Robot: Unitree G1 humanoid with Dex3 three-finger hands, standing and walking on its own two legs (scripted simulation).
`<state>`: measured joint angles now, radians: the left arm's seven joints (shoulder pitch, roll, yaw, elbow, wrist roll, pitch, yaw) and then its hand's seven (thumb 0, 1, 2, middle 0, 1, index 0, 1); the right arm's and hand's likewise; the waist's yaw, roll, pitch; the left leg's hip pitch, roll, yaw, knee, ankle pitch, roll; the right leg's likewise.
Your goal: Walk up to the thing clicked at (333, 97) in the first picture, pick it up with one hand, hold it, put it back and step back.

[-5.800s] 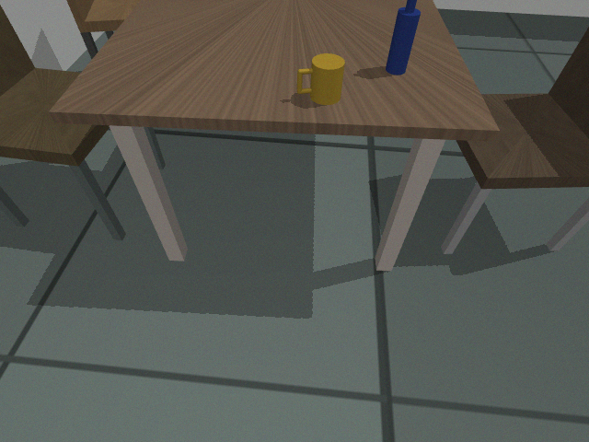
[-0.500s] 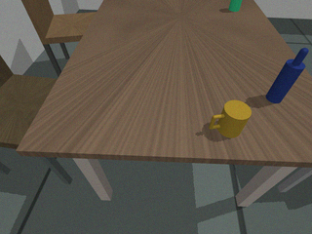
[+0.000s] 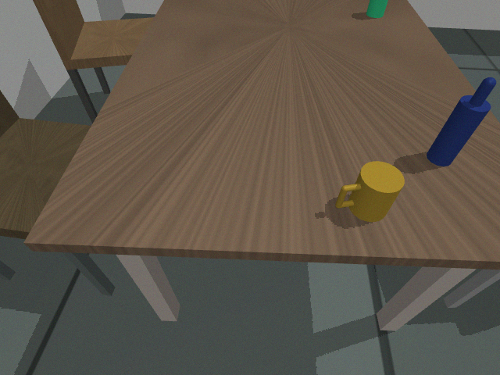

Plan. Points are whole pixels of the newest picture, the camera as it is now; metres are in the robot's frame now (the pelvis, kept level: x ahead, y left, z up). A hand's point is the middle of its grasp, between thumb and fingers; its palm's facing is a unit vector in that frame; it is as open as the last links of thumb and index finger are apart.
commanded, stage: stand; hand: right
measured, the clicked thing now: (366, 193) +0.42 -0.21 +0.02
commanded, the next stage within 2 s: rise first in 0.32 s
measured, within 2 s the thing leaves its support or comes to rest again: neither
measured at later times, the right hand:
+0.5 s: hand out of the picture +0.10 -0.24 -0.16, palm faces +0.02 +0.95 -0.32, open 7.8 cm
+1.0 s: hand (417, 337) +0.18 -0.25 -0.03, palm faces +0.31 +0.88 -0.36, open 16.8 cm
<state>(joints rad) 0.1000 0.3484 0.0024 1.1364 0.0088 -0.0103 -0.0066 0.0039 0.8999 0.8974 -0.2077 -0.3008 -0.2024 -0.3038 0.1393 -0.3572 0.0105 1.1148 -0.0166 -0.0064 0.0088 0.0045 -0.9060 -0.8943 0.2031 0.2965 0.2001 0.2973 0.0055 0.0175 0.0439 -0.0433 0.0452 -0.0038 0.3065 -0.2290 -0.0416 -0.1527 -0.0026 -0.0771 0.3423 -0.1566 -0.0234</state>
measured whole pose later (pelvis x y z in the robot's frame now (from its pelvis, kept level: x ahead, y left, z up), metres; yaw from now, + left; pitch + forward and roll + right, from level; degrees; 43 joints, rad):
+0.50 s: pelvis +0.00 +0.00 +0.00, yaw +0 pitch -1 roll +0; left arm 0.11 0.34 0.00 1.02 -0.05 -0.04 0.02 0.01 0.86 0.85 -0.17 -0.26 -0.17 -0.26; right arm 0.12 -0.34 0.01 1.01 0.04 -0.03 -0.02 0.01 -0.86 -0.85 0.17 0.25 0.17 0.26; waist 0.00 0.01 0.06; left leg -0.09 0.04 0.00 0.36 -0.25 -0.03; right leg -0.20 -0.01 -0.07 0.40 -0.18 -0.02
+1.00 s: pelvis +0.00 +0.02 +0.00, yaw -2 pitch -1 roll +0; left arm 0.23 0.22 0.05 0.59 -0.03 -0.07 0.09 0.00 -0.40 0.06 -0.08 -0.06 -0.07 -0.06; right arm 0.31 -0.31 -0.17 0.31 0.04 -0.08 -0.09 0.00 0.38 -0.08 0.05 0.05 0.05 0.05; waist -0.03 -0.02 0.01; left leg -0.09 0.02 0.03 0.39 -0.28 -0.01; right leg -0.20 -0.02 -0.04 0.40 -0.18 0.01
